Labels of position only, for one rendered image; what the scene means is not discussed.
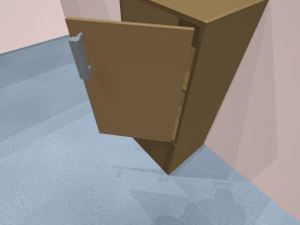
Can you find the cupboard door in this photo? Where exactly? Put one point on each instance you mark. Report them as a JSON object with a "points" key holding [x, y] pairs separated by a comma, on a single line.
{"points": [[137, 75]]}

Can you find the handle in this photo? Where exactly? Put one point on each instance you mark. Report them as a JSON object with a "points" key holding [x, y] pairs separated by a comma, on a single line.
{"points": [[78, 53]]}

